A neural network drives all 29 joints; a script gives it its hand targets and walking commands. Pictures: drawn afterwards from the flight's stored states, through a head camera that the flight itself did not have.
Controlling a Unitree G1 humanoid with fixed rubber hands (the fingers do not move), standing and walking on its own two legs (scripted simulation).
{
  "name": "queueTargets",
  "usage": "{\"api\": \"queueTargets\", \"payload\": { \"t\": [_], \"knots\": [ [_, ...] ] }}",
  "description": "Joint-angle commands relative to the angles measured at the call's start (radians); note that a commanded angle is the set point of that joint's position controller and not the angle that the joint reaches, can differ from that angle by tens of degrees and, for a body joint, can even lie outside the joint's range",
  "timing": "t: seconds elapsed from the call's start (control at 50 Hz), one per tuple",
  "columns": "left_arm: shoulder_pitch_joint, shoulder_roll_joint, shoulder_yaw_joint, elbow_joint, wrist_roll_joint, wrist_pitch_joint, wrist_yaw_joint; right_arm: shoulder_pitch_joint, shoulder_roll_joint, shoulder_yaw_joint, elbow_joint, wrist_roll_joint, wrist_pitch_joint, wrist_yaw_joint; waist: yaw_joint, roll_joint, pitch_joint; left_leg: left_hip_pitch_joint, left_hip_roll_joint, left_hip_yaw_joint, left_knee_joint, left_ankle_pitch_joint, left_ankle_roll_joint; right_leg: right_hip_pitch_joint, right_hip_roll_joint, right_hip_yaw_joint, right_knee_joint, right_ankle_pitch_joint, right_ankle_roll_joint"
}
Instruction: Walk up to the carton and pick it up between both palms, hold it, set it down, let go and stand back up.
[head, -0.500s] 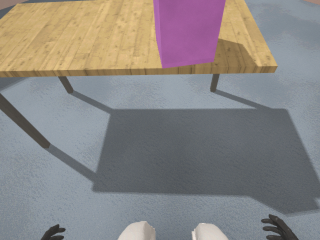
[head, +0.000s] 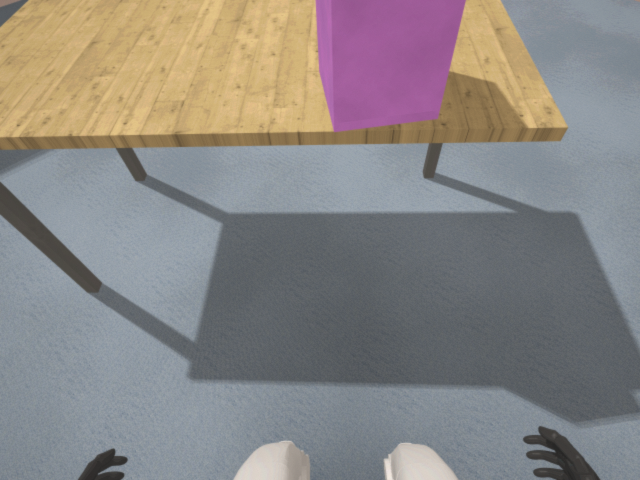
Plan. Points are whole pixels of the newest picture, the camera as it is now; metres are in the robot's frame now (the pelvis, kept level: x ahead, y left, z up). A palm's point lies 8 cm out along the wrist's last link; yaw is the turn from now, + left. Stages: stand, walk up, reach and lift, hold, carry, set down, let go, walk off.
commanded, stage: walk up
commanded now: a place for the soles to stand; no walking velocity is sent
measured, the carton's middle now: (378, 32) +0.79 -0.08 +0.11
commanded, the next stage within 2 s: none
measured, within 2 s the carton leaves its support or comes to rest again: neither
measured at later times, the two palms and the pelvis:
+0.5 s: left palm out of the picture +0.08 +0.33 -0.07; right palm out of the picture +0.11 -0.26 -0.10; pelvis +0.00 +0.02 +0.00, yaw +0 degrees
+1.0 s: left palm out of the picture +0.08 +0.35 -0.07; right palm out of the picture +0.11 -0.25 -0.10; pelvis +0.00 +0.04 +0.00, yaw +0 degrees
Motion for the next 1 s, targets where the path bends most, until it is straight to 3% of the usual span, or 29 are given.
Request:
{"api": "queueTargets", "payload": {
  "t": [0.0,0.02,0.04,0.06,0.12,0.16,0.22,0.24,0.26,0.28,0.3,0.36,0.44,0.5,0.52,0.54,0.56,0.58,0.6,0.64,0.7,0.74,0.76,0.78,0.8,0.82,0.84,0.92,0.98],
  "knots": [
    [0.167,0.285,0.082,0.068,0.014,-0.053,0.031,-0.094,-0.239,-0.118,-0.064,-0.028,-0.022,-0.005,0.070,0.063,-0.141,-0.111,0.156,-0.171,-0.076,0.411,0.075,0.209,-0.034,0.030,-0.262,0.219,-0.101],
    [0.185,0.365,0.104,0.068,0.033,-0.061,0.037,-0.083,-0.186,-0.107,-0.078,-0.017,-0.017,-0.002,0.070,-0.124,-0.147,-0.283,0.052,-0.094,0.174,0.290,0.011,0.291,-0.208,0.405,-0.374,0.236,-0.189],
    [0.165,0.410,0.114,0.061,0.018,-0.057,0.035,-0.114,-0.206,-0.115,-0.088,-0.024,-0.005,-0.013,0.068,-0.182,-0.108,-0.335,0.014,-0.100,0.201,-0.196,-0.005,0.221,-0.371,0.646,-0.451,0.278,-0.305],
    [0.114,0.419,0.112,0.043,0.016,-0.056,0.035,-0.120,-0.259,-0.127,-0.078,-0.031,-0.001,-0.014,0.053,-0.137,-0.072,-0.326,0.047,-0.142,0.235,-0.234,-0.007,0.169,-0.394,0.657,-0.455,0.243,-0.342],
    [0.048,0.380,0.098,0.030,0.019,-0.052,0.041,-0.069,-0.255,-0.134,-0.052,-0.026,-0.011,0.000,0.013,-0.134,-0.041,-0.245,0.067,-0.116,0.175,-0.168,-0.004,0.085,-0.297,0.462,-0.376,0.321,-0.289],
    [0.045,0.376,0.095,0.024,0.020,-0.049,0.037,-0.041,-0.255,-0.142,-0.039,-0.026,-0.016,0.006,0.007,-0.172,-0.068,-0.172,0.050,-0.080,0.126,-0.143,-0.004,0.049,-0.273,0.416,-0.341,0.382,-0.274],
    [-0.056,0.349,0.082,0.005,0.009,-0.034,0.029,0.077,-0.253,-0.147,0.007,-0.021,-0.033,0.004,-0.067,-0.166,-0.087,0.064,0.038,-0.073,-0.121,0.036,-0.004,-0.101,-0.204,0.263,-0.214,0.314,-0.208],
    [-0.085,0.296,0.064,-0.006,-0.001,-0.028,0.026,0.133,-0.271,-0.151,0.023,-0.031,-0.043,-0.002,-0.100,-0.078,-0.091,0.153,0.070,-0.171,-0.304,0.031,0.001,-0.174,-0.126,0.134,-0.066,0.319,-0.145],
    [-0.074,0.205,0.049,-0.020,-0.014,-0.021,0.027,0.149,-0.350,-0.169,0.015,-0.047,-0.053,-0.010,-0.094,0.169,-0.101,0.237,0.236,-0.510,-0.493,0.064,0.041,-0.321,0.008,-0.026,0.203,0.115,-0.053],
    [-0.053,0.230,0.049,-0.006,-0.012,-0.009,0.037,0.104,-0.388,-0.172,0.002,-0.033,-0.056,-0.017,-0.081,0.098,-0.087,0.217,0.359,-0.657,-0.553,0.087,0.086,-0.371,0.046,-0.038,0.215,-0.110,-0.036],
    [-0.057,0.284,0.063,0.010,-0.010,-0.003,0.038,0.084,-0.378,-0.168,0.015,-0.028,-0.053,-0.016,-0.074,0.036,-0.063,0.153,0.362,-0.667,-0.560,0.048,0.095,-0.324,0.019,0.017,0.229,-0.127,-0.035],
    [0.005,0.274,0.066,0.035,-0.011,-0.006,0.021,0.025,-0.309,-0.146,-0.008,-0.040,-0.048,-0.020,-0.045,0.083,-0.057,0.213,0.283,-0.508,-0.468,0.241,0.074,-0.295,-0.015,-0.025,0.177,-0.079,-0.030],
    [0.012,0.255,0.066,0.016,-0.012,-0.017,0.024,0.043,-0.303,-0.139,-0.019,-0.039,-0.042,-0.017,-0.040,0.141,-0.088,0.212,0.289,-0.423,-0.379,0.484,0.141,-0.212,-0.023,-0.071,0.041,-0.115,-0.035],
    [0.104,0.254,0.069,0.046,-0.001,-0.038,0.027,-0.047,-0.282,-0.125,-0.041,-0.031,-0.028,-0.009,0.030,0.115,-0.110,0.030,0.215,-0.249,-0.232,0.433,0.136,0.054,0.006,-0.108,-0.230,0.111,-0.065],
    [0.150,0.277,0.078,0.068,0.012,-0.050,0.030,-0.084,-0.248,-0.117,-0.051,-0.026,-0.023,-0.004,0.063,0.090,-0.134,-0.075,0.171,-0.194,-0.112,0.402,0.097,0.177,-0.006,-0.028,-0.268,0.180,-0.088],
    [0.192,0.351,0.102,0.073,0.031,-0.058,0.037,-0.083,-0.201,-0.109,-0.075,-0.018,-0.021,-0.002,0.073,-0.094,-0.165,-0.234,0.077,-0.098,0.140,0.357,0.032,0.288,-0.161,0.281,-0.339,0.240,-0.158],
    [0.175,0.409,0.116,0.063,0.019,-0.057,0.036,-0.112,-0.188,-0.107,-0.091,-0.019,-0.011,-0.010,0.072,-0.202,-0.123,-0.349,0.009,-0.078,0.206,-0.084,-0.006,0.251,-0.356,0.615,-0.439,0.309,-0.280],
    [0.134,0.430,0.114,0.048,0.016,-0.056,0.035,-0.131,-0.247,-0.124,-0.085,-0.030,-0.003,-0.016,0.065,-0.151,-0.090,-0.340,0.040,-0.136,0.246,-0.236,-0.008,0.193,-0.408,0.670,-0.453,0.293,-0.344],
    [0.087,0.412,0.109,0.044,0.017,-0.057,0.037,-0.117,-0.262,-0.126,-0.074,-0.027,-0.005,-0.010,0.042,-0.111,-0.064,-0.330,0.054,-0.139,0.247,-0.225,-0.011,0.165,-0.392,0.599,-0.435,0.291,-0.345],
    [0.046,0.388,0.097,0.037,0.018,-0.053,0.042,-0.081,-0.256,-0.133,-0.051,-0.023,-0.013,-0.001,0.018,-0.137,-0.053,-0.264,0.068,-0.123,0.183,-0.176,-0.005,0.122,-0.314,0.457,-0.364,0.372,-0.299],
    [0.033,0.376,0.093,0.026,0.021,-0.046,0.034,-0.026,-0.252,-0.141,-0.033,-0.022,-0.020,0.007,0.000,-0.185,-0.084,-0.145,0.037,-0.067,0.062,-0.127,-0.002,0.061,-0.264,0.373,-0.311,0.420,-0.257],
    [-0.041,0.363,0.084,0.011,0.012,-0.036,0.029,0.040,-0.248,-0.143,-0.004,-0.019,-0.030,0.006,-0.049,-0.174,-0.094,0.021,0.035,-0.058,-0.108,0.009,0.005,-0.049,-0.218,0.279,-0.239,0.349,-0.221],
    [-0.073,0.324,0.073,0.005,0.005,-0.031,0.027,0.098,-0.258,-0.147,0.012,-0.024,-0.039,0.002,-0.082,-0.155,-0.110,0.109,0.041,-0.111,-0.209,0.051,0.008,-0.113,-0.170,0.195,-0.143,0.323,-0.171],
    [-0.097,0.247,0.053,-0.012,-0.010,-0.025,0.026,0.152,-0.307,-0.159,0.023,-0.043,-0.047,-0.006,-0.104,0.033,-0.121,0.221,0.161,-0.354,-0.393,0.065,0.037,-0.257,-0.065,0.035,0.095,0.269,-0.085],
    [-0.077,0.198,0.043,-0.018,-0.015,-0.015,0.033,0.108,-0.372,-0.169,0.000,-0.037,-0.054,-0.013,-0.079,0.146,-0.085,0.209,0.327,-0.621,-0.533,0.098,0.089,-0.368,0.042,-0.084,0.202,-0.081,-0.035],
    [-0.076,0.283,0.064,0.004,-0.010,-0.005,0.040,0.095,-0.387,-0.171,0.014,-0.031,-0.053,-0.014,-0.087,0.065,-0.085,0.181,0.367,-0.675,-0.547,0.037,0.125,-0.341,0.017,-0.010,0.220,-0.145,-0.035],
    [-0.063,0.291,0.063,0.010,-0.012,-0.006,0.035,0.062,-0.363,-0.168,0.013,-0.028,-0.052,-0.016,-0.067,0.020,-0.044,0.159,0.348,-0.643,-0.528,0.083,0.120,-0.335,-0.002,-0.010,0.218,-0.123,-0.034],
    [0.011,0.264,0.065,0.025,-0.010,-0.015,0.021,0.043,-0.311,-0.144,-0.013,-0.040,-0.047,-0.017,-0.045,0.126,-0.090,0.229,0.292,-0.463,-0.403,0.416,0.124,-0.261,-0.026,-0.054,0.100,-0.119,-0.034],
    [0.052,0.254,0.067,0.031,-0.007,-0.026,0.022,-0.001,-0.310,-0.138,-0.028,-0.039,-0.037,-0.012,-0.011,0.139,-0.099,0.133,0.273,-0.371,-0.340,0.403,0.161,-0.114,-0.012,-0.097,-0.078,-0.043,-0.045]
  ]
}}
